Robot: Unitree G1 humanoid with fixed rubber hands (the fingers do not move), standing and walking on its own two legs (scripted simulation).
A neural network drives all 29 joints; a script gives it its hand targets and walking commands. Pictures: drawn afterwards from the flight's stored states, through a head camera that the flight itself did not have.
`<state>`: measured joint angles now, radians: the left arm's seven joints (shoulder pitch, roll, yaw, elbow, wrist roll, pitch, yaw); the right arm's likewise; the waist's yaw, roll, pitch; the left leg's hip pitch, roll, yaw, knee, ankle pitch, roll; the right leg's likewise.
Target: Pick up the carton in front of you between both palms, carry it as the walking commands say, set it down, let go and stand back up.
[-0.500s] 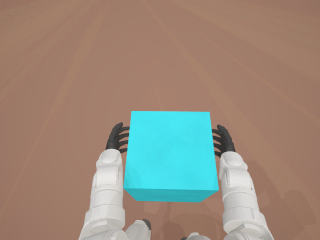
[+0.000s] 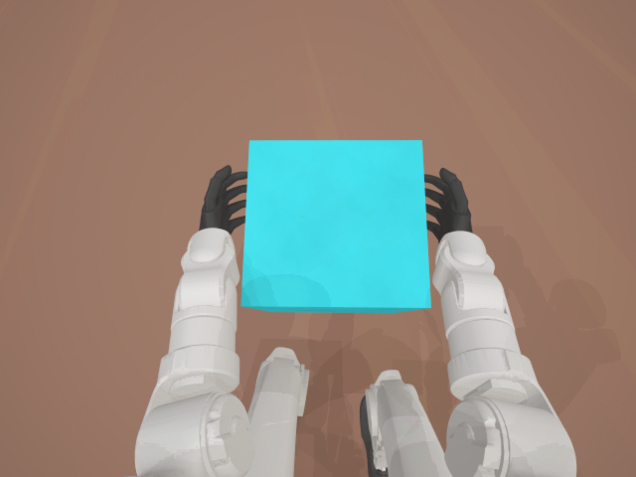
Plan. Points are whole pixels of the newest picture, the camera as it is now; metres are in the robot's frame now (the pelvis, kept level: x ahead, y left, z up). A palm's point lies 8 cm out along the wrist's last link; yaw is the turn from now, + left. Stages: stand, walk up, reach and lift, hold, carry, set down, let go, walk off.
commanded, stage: set down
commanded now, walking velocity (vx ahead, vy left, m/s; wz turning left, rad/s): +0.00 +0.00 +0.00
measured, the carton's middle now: (333, 241) +0.42 +0.04 -0.15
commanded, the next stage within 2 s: none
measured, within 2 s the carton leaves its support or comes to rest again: neither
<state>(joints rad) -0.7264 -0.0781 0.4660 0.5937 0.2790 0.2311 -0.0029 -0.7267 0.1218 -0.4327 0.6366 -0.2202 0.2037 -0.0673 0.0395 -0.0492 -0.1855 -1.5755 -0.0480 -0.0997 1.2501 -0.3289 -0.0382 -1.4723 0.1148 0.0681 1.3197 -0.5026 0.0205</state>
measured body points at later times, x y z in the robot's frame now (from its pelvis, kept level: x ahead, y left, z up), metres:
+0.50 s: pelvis -0.02 +0.01 -0.13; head +0.27 +0.04 +0.22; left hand +0.44 +0.20 -0.25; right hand +0.48 -0.10 -0.24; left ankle +0.11 +0.13 -0.59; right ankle +0.04 -0.12 -0.59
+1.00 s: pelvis -0.04 +0.00 -0.22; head +0.31 +0.00 +0.06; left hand +0.45 +0.21 -0.39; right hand +0.50 -0.09 -0.39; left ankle +0.11 +0.13 -0.59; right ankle +0.04 -0.12 -0.59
